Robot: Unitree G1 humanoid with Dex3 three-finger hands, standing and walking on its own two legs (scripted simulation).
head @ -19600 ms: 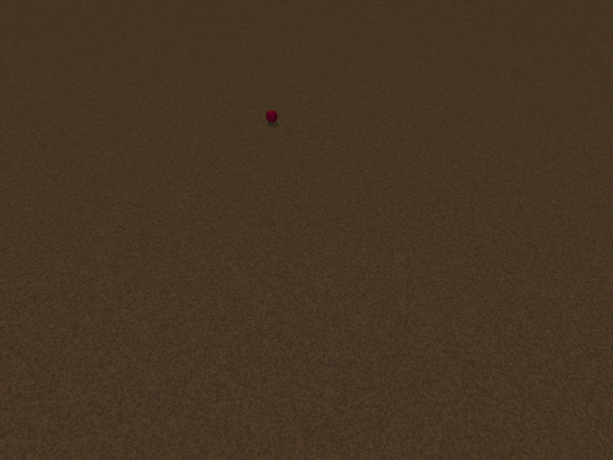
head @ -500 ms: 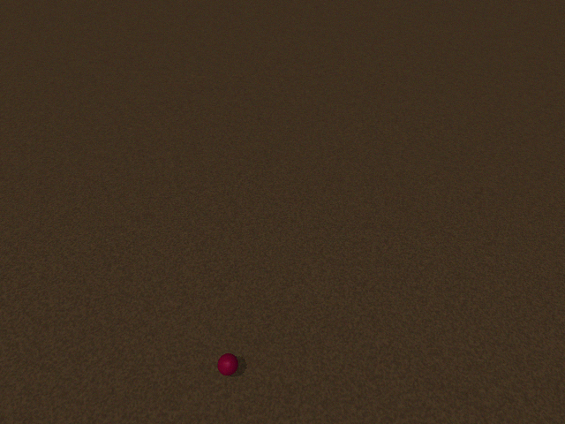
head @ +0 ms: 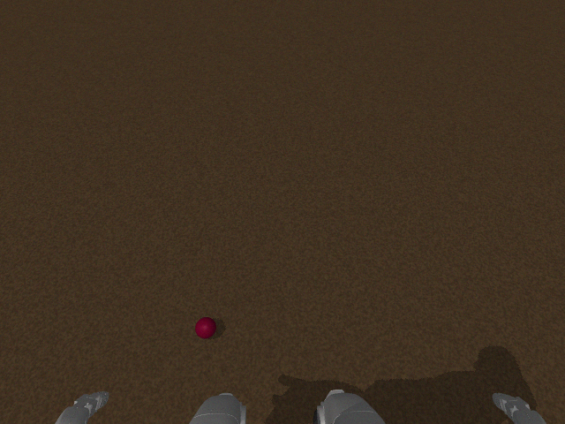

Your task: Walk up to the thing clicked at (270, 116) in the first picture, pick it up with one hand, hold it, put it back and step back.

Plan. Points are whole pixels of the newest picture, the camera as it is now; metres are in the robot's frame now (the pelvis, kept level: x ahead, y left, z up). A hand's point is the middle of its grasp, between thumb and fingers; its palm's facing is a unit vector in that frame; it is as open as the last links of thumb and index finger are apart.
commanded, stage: walk up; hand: left
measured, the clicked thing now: (205, 327) +0.43 +0.26 -0.71
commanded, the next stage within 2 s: none
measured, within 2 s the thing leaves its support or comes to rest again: neither
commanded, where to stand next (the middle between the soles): +0.04 +0.02 m, yaw +0 degrees
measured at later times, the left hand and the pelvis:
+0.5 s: hand out of the picture +0.00 +0.31 -0.13, palm faces +0.08 -0.92 -0.39, open 7.4 cm; pelvis -0.04 +0.02 +0.02, yaw +3 degrees
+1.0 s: hand out of the picture +0.05 +0.25 -0.10, palm faces +0.01 -0.90 -0.43, open 7.4 cm; pelvis +0.02 -0.02 +0.03, yaw +1 degrees
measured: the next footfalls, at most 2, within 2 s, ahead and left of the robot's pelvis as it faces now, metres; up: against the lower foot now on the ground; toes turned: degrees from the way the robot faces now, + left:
left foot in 0.32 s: -0.01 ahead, +0.14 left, +0.00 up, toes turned +2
right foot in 0.68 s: +0.03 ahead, -0.11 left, +0.00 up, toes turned +0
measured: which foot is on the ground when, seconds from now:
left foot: up 0.00-0.30, down 0.32-0.70, up 0.72-1.00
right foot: down 0.00-0.36, up 0.38-0.66, down 0.68-1.00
